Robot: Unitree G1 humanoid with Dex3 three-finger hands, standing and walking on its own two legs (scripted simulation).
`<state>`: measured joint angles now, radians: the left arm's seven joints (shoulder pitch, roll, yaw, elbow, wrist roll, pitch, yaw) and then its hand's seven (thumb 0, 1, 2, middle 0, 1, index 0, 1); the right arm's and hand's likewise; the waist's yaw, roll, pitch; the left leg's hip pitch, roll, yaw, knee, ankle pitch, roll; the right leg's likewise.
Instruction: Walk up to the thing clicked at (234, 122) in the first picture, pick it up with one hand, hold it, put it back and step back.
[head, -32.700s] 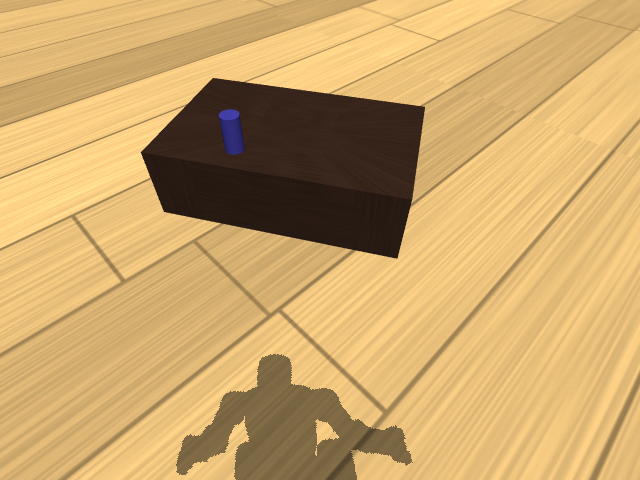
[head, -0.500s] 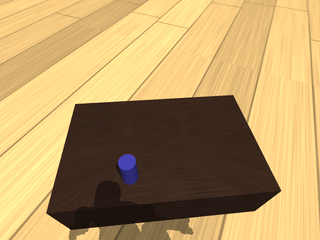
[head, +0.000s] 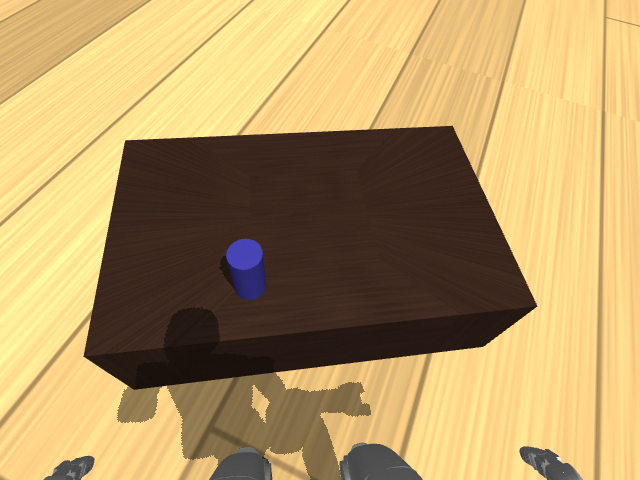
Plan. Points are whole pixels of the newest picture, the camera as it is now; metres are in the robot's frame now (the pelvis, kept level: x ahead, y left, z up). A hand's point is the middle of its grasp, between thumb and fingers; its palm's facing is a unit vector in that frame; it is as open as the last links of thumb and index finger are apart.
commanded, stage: step back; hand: left
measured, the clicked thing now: (247, 270) +0.56 +0.13 -0.35
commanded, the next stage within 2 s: none
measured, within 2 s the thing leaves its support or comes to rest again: neither
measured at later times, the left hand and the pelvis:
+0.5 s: hand out of the picture -0.01 +0.28 -0.14, palm faces +0.07 -0.92 -0.39, open 7.4 cm; pelvis -0.12 +0.00 -0.01, yaw +4 degrees
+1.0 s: hand out of the picture -0.22 +0.25 -0.14, palm faces -0.02 -0.92 -0.40, open 7.4 cm; pelvis -0.28 -0.02 +0.00, yaw -2 degrees
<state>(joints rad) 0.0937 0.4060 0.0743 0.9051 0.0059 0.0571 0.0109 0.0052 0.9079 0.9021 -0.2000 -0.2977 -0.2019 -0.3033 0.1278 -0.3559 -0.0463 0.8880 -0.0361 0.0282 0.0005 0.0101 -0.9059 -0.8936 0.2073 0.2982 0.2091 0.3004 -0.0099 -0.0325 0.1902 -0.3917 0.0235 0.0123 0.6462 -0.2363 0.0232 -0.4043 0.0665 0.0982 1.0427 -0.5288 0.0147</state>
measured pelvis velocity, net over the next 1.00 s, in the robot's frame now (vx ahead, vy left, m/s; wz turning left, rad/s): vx -0.28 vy -0.02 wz -0.04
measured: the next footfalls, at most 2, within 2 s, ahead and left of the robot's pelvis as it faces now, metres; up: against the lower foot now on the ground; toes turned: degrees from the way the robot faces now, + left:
right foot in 0.08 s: -0.01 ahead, -0.12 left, +0.00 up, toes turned +1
left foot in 0.46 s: -0.08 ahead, +0.11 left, +0.00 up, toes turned +1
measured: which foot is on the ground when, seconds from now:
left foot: down 0.00-0.12, up 0.14-0.44, down 0.46-0.90, up 0.92-1.00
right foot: up 0.00-0.06, down 0.08-0.48, up 0.50-0.86, down 0.88-1.00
